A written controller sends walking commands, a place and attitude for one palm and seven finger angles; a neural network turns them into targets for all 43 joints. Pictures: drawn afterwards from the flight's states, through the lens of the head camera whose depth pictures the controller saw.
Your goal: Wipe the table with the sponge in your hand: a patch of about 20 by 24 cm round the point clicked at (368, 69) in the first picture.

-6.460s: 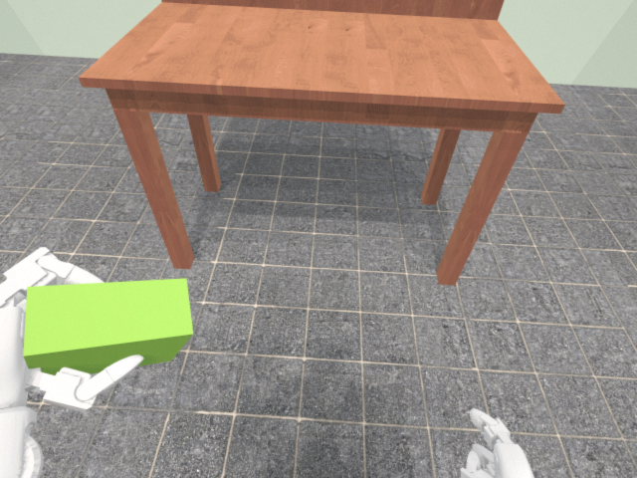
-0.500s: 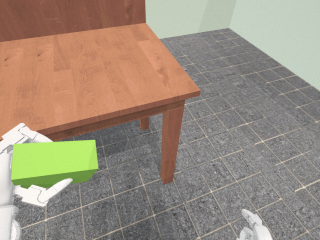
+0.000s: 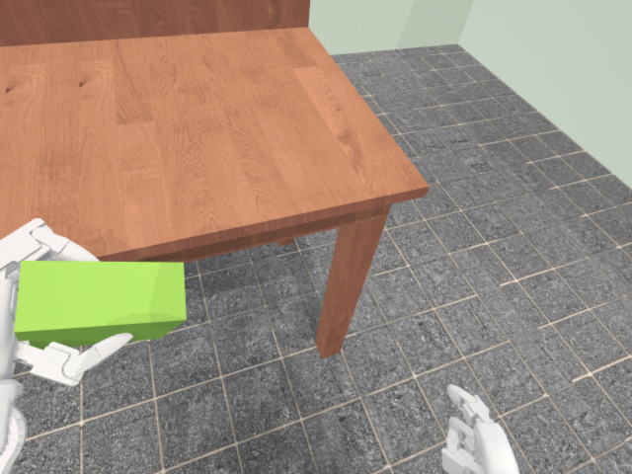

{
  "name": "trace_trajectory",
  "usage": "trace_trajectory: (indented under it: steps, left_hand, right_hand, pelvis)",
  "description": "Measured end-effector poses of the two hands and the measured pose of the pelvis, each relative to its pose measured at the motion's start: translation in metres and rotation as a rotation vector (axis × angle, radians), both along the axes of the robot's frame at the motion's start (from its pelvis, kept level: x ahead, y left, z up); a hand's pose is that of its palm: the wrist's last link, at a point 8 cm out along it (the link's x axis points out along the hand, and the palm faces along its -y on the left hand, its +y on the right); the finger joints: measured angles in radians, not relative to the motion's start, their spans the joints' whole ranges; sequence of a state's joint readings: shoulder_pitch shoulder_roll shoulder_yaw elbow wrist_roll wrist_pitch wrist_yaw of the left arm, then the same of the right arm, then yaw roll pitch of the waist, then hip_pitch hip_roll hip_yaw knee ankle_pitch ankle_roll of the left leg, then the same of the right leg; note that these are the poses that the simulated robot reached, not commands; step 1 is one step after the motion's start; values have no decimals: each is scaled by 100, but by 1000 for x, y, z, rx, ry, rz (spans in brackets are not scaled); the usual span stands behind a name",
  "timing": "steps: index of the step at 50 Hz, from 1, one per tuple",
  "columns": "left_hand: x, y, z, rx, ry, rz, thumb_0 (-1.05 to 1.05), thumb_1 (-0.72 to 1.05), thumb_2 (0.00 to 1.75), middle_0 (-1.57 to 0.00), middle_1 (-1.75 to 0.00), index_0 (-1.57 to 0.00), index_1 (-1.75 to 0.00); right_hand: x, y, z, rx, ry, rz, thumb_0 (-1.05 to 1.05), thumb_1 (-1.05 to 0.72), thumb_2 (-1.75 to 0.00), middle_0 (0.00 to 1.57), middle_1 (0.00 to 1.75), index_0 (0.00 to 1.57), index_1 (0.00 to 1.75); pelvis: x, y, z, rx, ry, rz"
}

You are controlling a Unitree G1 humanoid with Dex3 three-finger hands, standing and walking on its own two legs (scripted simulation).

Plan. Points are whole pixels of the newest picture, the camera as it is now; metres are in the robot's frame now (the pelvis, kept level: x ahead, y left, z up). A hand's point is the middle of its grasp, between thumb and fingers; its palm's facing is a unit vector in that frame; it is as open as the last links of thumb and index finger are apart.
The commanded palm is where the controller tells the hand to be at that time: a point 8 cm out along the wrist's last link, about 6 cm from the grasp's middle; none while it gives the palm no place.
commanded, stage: shuffle to correct the standing spot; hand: left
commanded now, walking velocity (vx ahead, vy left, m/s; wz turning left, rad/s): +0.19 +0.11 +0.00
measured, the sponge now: (127, 305) +0.24 +0.22 +0.12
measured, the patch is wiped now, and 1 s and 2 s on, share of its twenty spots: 0.00 0.00 0.00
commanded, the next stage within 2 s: come to a stop and stand still in 1.16 s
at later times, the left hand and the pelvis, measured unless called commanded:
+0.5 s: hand (94, 243) +0.28 +0.26 +0.16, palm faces +0.41 -0.82 -0.40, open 9.7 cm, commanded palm +0.22 +0.29 +0.18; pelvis +0.07 +0.01 -0.02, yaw +2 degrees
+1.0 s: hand (98, 199) +0.33 +0.27 +0.17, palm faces +0.38 -0.77 -0.51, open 9.7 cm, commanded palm +0.27 +0.31 +0.18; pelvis +0.12 +0.03 -0.02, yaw +1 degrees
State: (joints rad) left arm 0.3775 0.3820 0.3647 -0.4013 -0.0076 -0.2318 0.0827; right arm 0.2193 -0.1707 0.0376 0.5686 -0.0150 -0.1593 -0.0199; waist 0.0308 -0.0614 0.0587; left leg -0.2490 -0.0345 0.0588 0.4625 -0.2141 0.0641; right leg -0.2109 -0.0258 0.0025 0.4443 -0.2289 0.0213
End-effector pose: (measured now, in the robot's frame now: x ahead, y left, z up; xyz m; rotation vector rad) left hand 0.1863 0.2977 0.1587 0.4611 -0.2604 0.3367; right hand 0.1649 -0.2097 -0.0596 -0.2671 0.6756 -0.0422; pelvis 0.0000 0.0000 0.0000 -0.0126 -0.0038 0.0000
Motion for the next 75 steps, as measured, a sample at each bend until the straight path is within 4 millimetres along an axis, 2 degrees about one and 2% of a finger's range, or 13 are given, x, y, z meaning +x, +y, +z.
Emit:
trace_trajectory:
  steps: [6,15,26,33,37,41,45,52,59,62,66,71,75]
  left_hand:
    - [12,7,15,-8,-98,34,-1,-46,100,-80,-134,-79,-134]
    - [39,4,5,7,-58,17,-1,-46,100,-80,-134,-79,-134]
    - [57,-1,15,65,-110,-4,-1,-46,100,-80,-134,-78,-134]
    - [55,20,6,56,-161,28,-1,-46,100,-80,-134,-78,-134]
    - [72,24,8,29,-118,34,-1,-46,100,-80,-134,-78,-134]
    - [88,14,23,36,-99,-16,-1,-46,100,-79,-134,-78,-134]
    - [96,6,36,95,-62,-57,-1,-46,100,-79,-134,-78,-134]
    - [107,16,25,138,-43,28,-1,-46,100,-79,-134,-78,-134]
    - [114,19,13,5,-59,53,-1,-46,100,-79,-134,-78,-134]
    - [121,26,18,12,-76,28,-1,-46,100,-79,-134,-78,-134]
    - [134,50,27,59,-134,9,-1,-46,100,-79,-134,-78,-134]
    - [153,81,28,79,-138,50,-1,-46,100,-79,-134,-78,-134]
    - [156,79,23,43,-85,63,-1,-46,100,-79,-134,-78,-134]
  right_hand:
    - [32,8,1,-1,-17,36,2,-90,-89,20,30,20,30]
    - [66,4,-10,17,-18,-5,1,-90,-89,20,30,20,30]
    - [71,-8,-30,32,40,-53,1,-91,-90,20,30,20,30]
    - [71,-5,-41,-12,93,-72,2,-91,-90,20,30,20,30]
    - [71,11,-35,35,71,-95,2,-91,-90,20,29,20,30]
    - [70,24,-26,81,62,-95,2,-91,-90,20,30,20,30]
    - [73,26,-25,98,66,-104,2,-91,-89,20,30,20,30]
    - [97,6,-51,52,107,-88,1,-90,-89,20,30,20,30]
    - [124,-4,-29,-29,118,-78,2,-91,-90,20,30,20,30]
    - [138,3,-18,-57,82,-80,2,-91,-90,20,29,20,30]
    - [158,23,-15,-67,5,-100,2,-91,-90,20,29,20,30]
    - [173,66,-18,23,-17,-93,1,-91,-90,19,29,19,30]
    - [176,99,-22,104,-10,-23,1,-91,-90,20,29,20,30]
  pelvis:
    - [20,6,-3,-13,16,13]
    - [48,8,-14,-16,21,23]
    - [67,7,-25,-17,17,32]
    - [76,23,-35,1,-28,18]
    - [81,28,-24,5,-38,7]
    - [88,31,-10,0,-24,2]
    - [99,31,-4,-2,-7,-8]
    - [119,25,-21,-13,-8,19]
    - [134,33,-11,23,-25,24]
    - [142,43,-9,40,-31,25]
    - [155,68,-18,21,-36,24]
    - [163,80,-18,29,-41,26]
    - [168,82,-14,12,-33,27]
